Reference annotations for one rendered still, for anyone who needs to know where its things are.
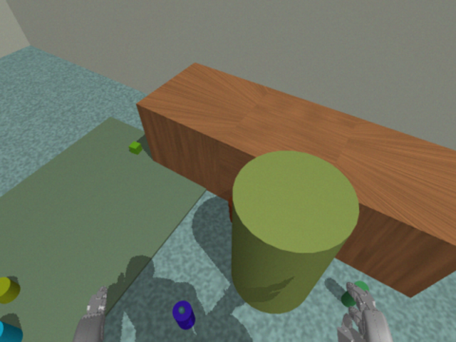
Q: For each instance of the right robot hand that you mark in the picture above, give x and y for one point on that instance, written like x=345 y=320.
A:
x=372 y=324

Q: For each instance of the left robot hand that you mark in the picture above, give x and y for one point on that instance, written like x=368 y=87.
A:
x=90 y=328

